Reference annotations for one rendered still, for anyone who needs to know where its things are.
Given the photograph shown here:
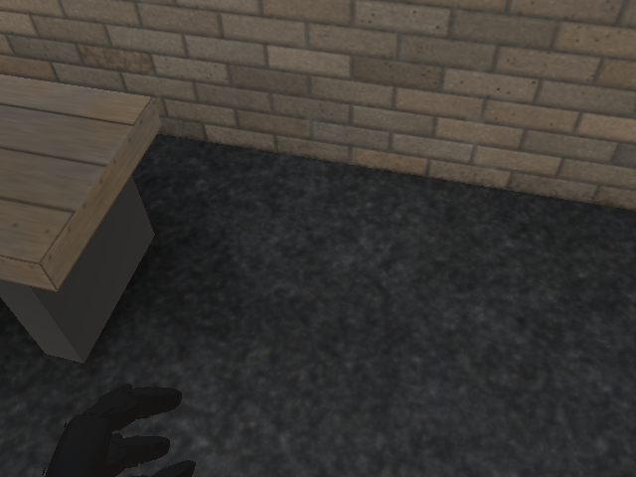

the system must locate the robot left hand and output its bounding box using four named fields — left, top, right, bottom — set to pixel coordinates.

left=42, top=384, right=196, bottom=477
